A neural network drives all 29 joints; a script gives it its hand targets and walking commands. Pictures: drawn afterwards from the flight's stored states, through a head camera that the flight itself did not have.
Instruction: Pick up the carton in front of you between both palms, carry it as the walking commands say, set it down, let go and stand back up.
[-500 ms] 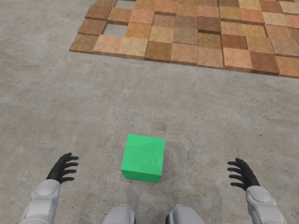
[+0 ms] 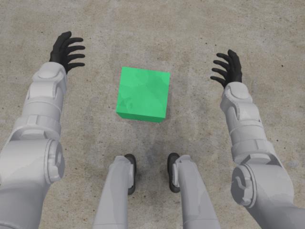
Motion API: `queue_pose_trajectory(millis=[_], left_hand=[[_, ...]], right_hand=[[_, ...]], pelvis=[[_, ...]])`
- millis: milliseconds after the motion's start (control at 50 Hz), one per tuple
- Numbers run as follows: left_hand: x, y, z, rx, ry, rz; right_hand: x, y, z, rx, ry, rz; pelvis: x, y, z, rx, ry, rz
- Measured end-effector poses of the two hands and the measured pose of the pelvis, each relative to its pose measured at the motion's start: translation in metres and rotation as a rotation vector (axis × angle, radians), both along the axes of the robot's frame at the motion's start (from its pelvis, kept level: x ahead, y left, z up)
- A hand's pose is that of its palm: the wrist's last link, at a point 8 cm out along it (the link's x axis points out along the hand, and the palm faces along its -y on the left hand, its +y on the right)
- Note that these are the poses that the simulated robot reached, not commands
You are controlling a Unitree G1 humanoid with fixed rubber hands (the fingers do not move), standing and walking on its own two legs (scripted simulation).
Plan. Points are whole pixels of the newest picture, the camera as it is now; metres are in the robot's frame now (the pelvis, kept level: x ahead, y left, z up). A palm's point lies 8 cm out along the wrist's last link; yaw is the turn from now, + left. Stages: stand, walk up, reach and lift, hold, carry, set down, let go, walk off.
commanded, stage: reach and lift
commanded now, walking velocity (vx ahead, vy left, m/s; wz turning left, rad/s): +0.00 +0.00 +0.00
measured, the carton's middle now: (143, 98) +0.51 +0.03 -0.54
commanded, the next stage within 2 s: none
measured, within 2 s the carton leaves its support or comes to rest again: leaves its support in 1.86 s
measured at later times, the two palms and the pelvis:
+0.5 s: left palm (89, 73) +0.53 +0.21 -0.25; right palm (201, 84) +0.49 -0.17 -0.24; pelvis +0.01 +0.00 -0.10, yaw -2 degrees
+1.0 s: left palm (104, 90) +0.52 +0.20 -0.44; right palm (186, 98) +0.49 -0.17 -0.44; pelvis -0.04 -0.01 -0.27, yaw -3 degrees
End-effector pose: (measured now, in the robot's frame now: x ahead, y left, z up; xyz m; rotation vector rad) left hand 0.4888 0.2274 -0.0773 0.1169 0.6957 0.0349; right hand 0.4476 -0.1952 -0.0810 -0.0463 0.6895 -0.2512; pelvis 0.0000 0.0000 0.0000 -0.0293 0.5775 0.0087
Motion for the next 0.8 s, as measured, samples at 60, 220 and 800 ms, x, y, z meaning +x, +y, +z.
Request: queue_pose_trajectory(millis=[60, 220, 800], left_hand=[[0.022, -0.006, -0.006, -0.021, -0.008, -0.012], [0.056, -0.016, -0.033, -0.034, -0.023, -0.029], [0.034, -0.019, -0.301, -0.017, -0.004, 0.048]], right_hand=[[0.019, 0.011, -0.007, 0.017, -0.014, -0.009], [0.048, 0.029, -0.034, 0.02, -0.031, -0.02], [0.038, 0.022, -0.297, 0.038, 0.016, 0.009]], pelvis=[[-0.008, 0.002, -0.009, -0.004, 0.038, 0.004], [-0.007, 0.005, -0.02, -0.016, 0.137, 0.01], [-0.028, -0.015, -0.226, -0.033, 0.195, -0.009]])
